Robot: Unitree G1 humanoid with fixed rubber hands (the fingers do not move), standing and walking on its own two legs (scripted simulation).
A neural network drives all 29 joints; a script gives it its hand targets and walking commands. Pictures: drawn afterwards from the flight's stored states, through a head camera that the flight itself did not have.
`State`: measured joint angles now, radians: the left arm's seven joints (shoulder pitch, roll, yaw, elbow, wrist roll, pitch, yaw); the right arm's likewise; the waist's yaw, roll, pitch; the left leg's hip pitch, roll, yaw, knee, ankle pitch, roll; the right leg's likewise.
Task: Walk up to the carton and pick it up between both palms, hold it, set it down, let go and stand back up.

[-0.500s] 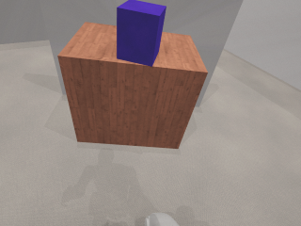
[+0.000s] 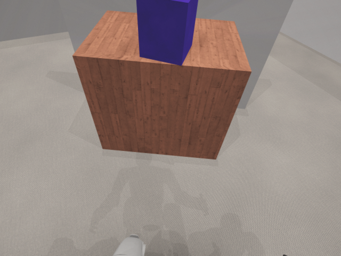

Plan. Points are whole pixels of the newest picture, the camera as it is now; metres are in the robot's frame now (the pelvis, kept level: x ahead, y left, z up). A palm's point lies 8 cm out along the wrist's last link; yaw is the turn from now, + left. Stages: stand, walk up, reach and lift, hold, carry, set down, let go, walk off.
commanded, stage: walk up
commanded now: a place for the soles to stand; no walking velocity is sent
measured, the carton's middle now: (168, 23) +1.00 +0.02 +0.10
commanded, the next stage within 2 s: none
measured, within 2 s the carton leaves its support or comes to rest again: neither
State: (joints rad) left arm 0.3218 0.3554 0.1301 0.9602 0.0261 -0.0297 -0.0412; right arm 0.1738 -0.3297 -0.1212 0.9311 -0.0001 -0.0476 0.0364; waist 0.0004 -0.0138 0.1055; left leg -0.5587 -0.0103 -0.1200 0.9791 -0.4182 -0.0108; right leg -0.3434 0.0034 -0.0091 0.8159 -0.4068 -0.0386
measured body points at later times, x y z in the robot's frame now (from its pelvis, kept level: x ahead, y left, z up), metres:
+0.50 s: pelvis +0.15 +0.02 +0.03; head +0.16 +0.04 +0.48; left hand +0.23 +0.35 -0.09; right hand +0.13 -0.30 -0.07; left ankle +0.11 +0.15 -0.70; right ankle +0.20 -0.12 -0.65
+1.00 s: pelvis +0.28 -0.10 +0.02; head +0.31 -0.12 +0.47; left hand +0.35 +0.20 -0.09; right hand +0.33 -0.40 -0.12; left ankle +0.35 +0.07 -0.64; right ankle +0.30 -0.14 -0.70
